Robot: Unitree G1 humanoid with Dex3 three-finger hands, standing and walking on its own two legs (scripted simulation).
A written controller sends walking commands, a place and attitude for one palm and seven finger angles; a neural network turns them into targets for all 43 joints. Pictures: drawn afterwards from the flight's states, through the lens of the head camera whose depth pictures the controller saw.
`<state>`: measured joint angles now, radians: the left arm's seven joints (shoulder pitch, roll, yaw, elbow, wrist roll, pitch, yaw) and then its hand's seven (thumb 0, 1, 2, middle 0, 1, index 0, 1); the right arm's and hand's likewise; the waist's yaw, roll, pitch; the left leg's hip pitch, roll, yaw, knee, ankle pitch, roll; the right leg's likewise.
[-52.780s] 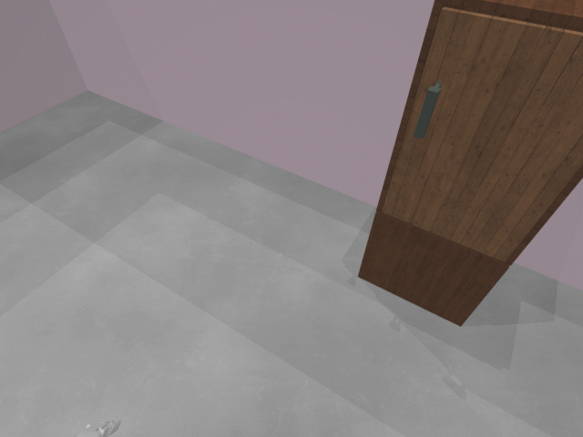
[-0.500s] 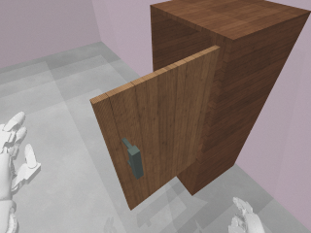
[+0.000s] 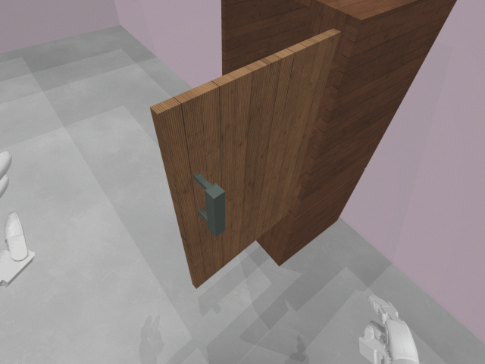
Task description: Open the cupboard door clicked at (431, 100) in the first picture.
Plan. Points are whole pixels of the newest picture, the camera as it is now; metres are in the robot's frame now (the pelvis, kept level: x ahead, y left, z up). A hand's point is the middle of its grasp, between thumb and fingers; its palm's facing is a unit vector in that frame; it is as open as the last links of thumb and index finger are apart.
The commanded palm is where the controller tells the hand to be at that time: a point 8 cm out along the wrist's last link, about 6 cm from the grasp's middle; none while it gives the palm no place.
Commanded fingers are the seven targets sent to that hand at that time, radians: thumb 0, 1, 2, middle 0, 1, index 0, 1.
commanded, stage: step back with the hand held close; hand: left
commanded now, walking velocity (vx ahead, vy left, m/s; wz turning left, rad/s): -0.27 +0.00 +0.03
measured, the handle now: (208, 204) +0.36 +0.09 +0.05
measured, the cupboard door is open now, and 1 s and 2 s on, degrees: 94 94 94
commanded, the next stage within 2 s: stop stepping back and stand still in 0.44 s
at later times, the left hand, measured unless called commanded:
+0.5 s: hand out of the picture +0.07 +0.30 +0.17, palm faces +0.57 -0.70 -0.43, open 7.5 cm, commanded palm -0.01 +0.32 +0.18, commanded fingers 0.00 0.90 0.90 -0.20 -0.30 -0.20 -0.30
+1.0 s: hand out of the picture +0.01 +0.24 +0.16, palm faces +0.47 -0.76 -0.45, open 7.4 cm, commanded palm -0.03 +0.26 +0.18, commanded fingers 0.00 0.90 0.90 -0.20 -0.30 -0.20 -0.30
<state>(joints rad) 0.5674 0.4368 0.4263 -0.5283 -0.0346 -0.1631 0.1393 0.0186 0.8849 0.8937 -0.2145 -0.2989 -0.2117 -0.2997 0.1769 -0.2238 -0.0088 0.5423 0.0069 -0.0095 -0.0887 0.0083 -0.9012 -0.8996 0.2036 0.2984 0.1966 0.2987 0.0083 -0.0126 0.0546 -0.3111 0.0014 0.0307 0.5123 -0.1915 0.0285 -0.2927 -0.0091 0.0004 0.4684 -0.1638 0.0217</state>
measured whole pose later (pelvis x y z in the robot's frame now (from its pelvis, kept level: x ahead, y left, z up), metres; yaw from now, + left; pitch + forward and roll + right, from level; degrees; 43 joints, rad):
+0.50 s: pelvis -0.11 +0.01 -0.02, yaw +7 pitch -2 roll -3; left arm 0.43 0.41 0.46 -0.53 0.00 -0.24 0.17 0.02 0.88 0.89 -0.21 -0.30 -0.21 -0.30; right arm 0.17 -0.20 -0.01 0.63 -0.02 -0.11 -0.08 0.01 -0.90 -0.90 0.21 0.30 0.20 0.30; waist 0.02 0.00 0.10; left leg -0.45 0.01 0.02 0.67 -0.19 0.05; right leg -0.55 0.06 0.07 0.99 -0.39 0.03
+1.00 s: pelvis -0.19 -0.04 -0.01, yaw -2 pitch +1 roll +2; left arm 0.56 0.42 0.44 -0.41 -0.05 -0.19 0.16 0.01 0.88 0.89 -0.21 -0.30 -0.21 -0.30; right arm 0.30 -0.26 0.01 0.68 0.01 -0.09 -0.08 0.01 -0.90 -0.90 0.21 0.30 0.20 0.30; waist 0.01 -0.04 -0.09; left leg -0.36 -0.03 0.11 0.59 -0.18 0.05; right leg -0.06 0.02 0.00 0.54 -0.47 -0.04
